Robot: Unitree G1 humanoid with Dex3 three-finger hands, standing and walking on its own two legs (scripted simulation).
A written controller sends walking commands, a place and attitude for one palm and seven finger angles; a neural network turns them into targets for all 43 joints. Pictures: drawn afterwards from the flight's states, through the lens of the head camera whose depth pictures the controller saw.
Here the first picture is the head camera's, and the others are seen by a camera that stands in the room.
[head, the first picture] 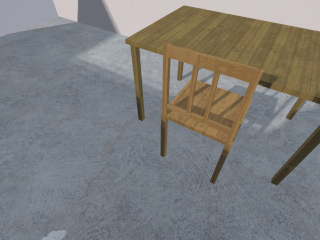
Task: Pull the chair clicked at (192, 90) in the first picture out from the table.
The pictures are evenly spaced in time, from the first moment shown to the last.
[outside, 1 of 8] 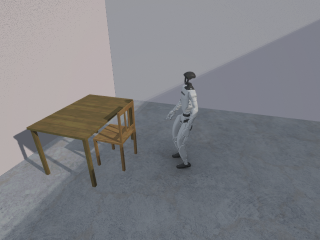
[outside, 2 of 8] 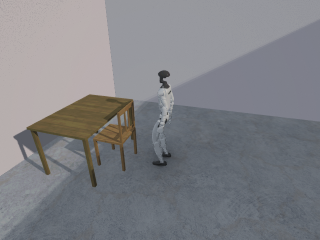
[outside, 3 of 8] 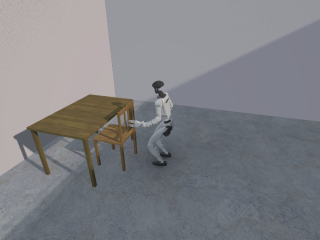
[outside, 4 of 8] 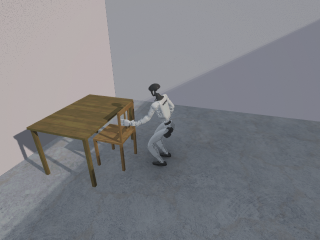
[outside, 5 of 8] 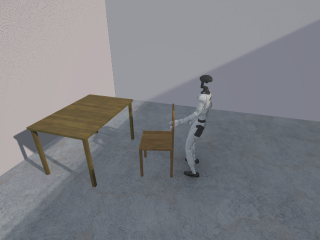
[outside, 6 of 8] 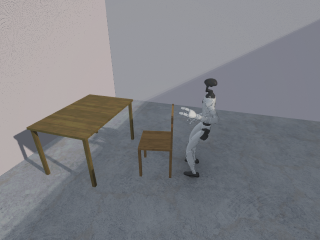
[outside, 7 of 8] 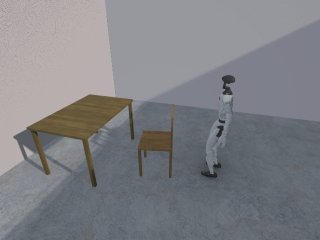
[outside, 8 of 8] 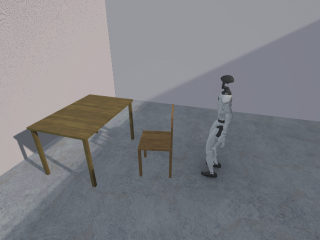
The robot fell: no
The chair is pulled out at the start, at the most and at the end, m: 0.00 0.60 0.60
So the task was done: yes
